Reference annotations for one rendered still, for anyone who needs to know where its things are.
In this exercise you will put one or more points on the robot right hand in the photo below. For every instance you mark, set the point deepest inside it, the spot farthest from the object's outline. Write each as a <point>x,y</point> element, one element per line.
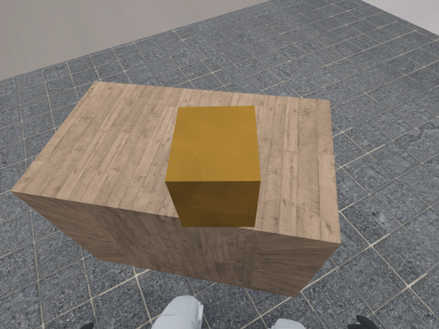
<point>366,323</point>

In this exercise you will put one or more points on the robot left thigh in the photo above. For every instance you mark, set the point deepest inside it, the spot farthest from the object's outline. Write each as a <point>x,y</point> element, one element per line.
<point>183,312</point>

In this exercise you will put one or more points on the pedestal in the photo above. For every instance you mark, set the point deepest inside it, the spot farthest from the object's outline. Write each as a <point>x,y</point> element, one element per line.
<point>101,180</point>

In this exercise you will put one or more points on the carton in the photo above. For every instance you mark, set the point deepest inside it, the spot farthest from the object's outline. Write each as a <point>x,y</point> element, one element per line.
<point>213,173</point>

